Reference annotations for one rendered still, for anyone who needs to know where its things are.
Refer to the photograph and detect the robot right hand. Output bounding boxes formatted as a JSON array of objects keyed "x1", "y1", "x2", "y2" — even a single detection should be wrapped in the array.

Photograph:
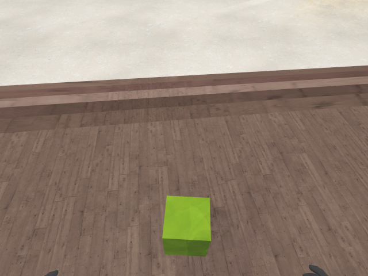
[{"x1": 302, "y1": 264, "x2": 328, "y2": 276}]

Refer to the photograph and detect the carton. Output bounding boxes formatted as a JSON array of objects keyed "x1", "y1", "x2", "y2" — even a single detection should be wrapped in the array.
[{"x1": 162, "y1": 195, "x2": 211, "y2": 256}]

